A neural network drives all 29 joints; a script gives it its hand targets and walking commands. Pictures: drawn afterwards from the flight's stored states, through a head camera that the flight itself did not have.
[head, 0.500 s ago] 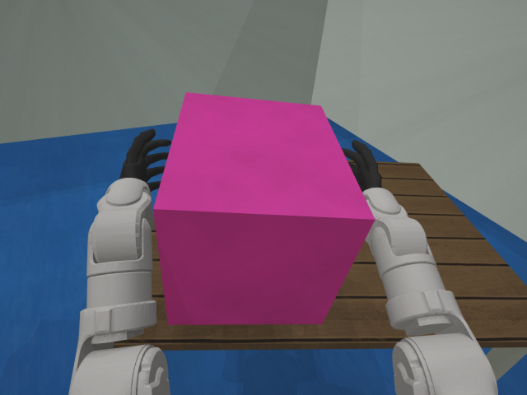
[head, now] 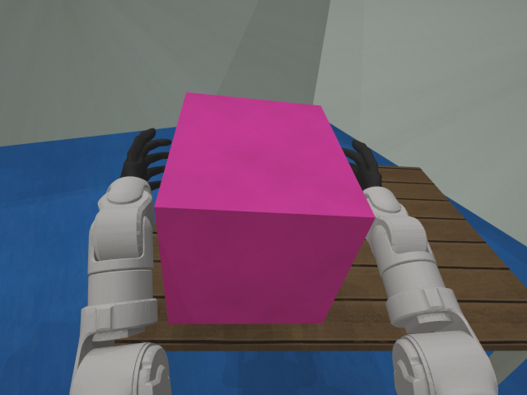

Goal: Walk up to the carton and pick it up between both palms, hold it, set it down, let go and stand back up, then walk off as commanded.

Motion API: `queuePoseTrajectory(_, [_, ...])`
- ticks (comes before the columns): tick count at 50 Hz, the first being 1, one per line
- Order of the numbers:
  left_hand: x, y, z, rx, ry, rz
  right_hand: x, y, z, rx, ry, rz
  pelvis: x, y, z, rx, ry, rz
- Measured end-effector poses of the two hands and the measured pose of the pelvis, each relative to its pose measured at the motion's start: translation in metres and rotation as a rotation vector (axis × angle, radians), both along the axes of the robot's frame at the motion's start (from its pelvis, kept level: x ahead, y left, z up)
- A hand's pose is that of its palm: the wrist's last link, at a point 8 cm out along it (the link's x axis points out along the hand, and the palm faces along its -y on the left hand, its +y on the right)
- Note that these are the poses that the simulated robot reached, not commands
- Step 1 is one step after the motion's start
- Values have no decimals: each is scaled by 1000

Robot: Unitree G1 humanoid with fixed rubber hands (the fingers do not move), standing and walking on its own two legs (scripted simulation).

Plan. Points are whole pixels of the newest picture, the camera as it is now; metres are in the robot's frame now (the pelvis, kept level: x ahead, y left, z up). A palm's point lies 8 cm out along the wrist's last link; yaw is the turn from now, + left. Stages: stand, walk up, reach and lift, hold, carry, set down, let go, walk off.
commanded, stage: set down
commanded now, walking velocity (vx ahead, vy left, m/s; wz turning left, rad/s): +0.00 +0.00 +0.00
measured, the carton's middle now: (252, 204) +0.40 +0.01 +0.16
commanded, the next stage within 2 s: none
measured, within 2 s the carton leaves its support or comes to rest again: neither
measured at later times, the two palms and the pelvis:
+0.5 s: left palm (150, 201) +0.38 +0.17 +0.18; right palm (352, 209) +0.40 -0.16 +0.16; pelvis +0.03 -0.02 +0.00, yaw +1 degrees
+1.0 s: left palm (156, 210) +0.38 +0.16 +0.16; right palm (353, 212) +0.40 -0.17 +0.14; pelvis +0.03 -0.03 +0.00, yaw +1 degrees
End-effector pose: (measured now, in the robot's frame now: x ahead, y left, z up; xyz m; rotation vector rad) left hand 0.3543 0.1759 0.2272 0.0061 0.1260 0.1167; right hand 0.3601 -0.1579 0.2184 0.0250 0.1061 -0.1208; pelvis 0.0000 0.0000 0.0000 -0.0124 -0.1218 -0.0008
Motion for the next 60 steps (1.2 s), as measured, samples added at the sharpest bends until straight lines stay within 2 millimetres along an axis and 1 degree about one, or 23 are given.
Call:
queuePoseTrajectory(4, [2, 0, -3, 4, -1, 2, 2, 0, -6, 12, -1, 1, 1, 0, 0, 2, -10, 10])
queuePoseTrajectory(8, [5, 0, -1, -3, -35, 5, 6, 0, -8, 13, -36, 3, 2, -2, 0, 3, -18, 11])
queuePoseTrajectory(12, [11, -1, 1, 8, -77, 2, 12, -1, -10, 3, -78, 9, 6, -4, 0, 6, -19, 11])
queuePoseTrajectory(15, [18, -1, -3, 28, -79, -1, 19, -2, -17, -22, -83, 16, 9, -6, 0, 8, -21, 11])
queuePoseTrajectory(19, [24, -2, -18, 52, -63, 5, 28, -2, -35, -50, -68, 32, 17, -10, 1, 9, -15, 12])
queuePoseTrajectory(27, [30, -7, -61, 49, -17, 19, 36, -6, -70, -68, -31, 35, 29, -18, 1, 4, 2, 26])
queuePoseTrajectory(30, [33, -11, -69, 41, -11, 20, 38, -10, -78, -63, -25, 30, 32, -20, 0, 3, 17, 24])
queuePoseTrajectory(33, [34, -16, -68, 48, -24, 24, 40, -15, -78, -59, -40, 28, 34, -21, 0, 2, 28, 21])
queuePoseTrajectory(37, [35, -21, -58, 51, -56, 25, 41, -20, -69, -52, -74, 23, 36, -21, 0, 2, 36, 14])
queuePoseTrajectory(40, [36, -22, -51, 56, -60, 27, 43, -21, -63, -65, -78, 25, 36, -21, 0, 7, 31, 9])
queuePoseTrajectory(43, [37, -20, -50, 58, -41, 27, 45, -20, -62, -74, -59, 31, 34, -22, 1, 11, 22, 4])
queuePoseTrajectory(47, [33, -15, -58, 51, -11, 32, 44, -15, -68, -90, -31, 44, 31, -24, 1, 13, 17, 10])
queuePoseTrajectory(52, [27, -11, -76, 30, 20, 38, 40, -11, -81, -93, -3, 54, 24, -26, 1, 12, 26, 16])
queuePoseTrajectory(56, [26, -13, -86, 21, 39, 43, 38, -14, -91, -91, 13, 61, 19, -27, 1, 12, 51, 18])
queuePoseTrajectory(60, [28, -19, -87, 26, 35, 49, 40, -19, -94, -83, 5, 63, 16, -26, 1, 12, 81, 11])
